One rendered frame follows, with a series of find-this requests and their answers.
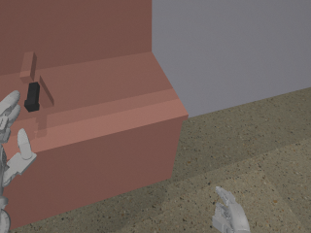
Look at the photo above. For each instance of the robot right hand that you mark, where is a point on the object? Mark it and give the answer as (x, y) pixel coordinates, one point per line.
(231, 218)

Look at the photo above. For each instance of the robot left hand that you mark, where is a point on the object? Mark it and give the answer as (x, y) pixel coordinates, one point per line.
(9, 111)

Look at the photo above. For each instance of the left robot forearm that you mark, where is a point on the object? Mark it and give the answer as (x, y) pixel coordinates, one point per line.
(5, 219)

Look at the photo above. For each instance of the counter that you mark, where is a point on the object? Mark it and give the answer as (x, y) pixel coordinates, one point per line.
(109, 120)

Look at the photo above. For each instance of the tap lever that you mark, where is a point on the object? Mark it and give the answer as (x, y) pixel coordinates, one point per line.
(31, 103)

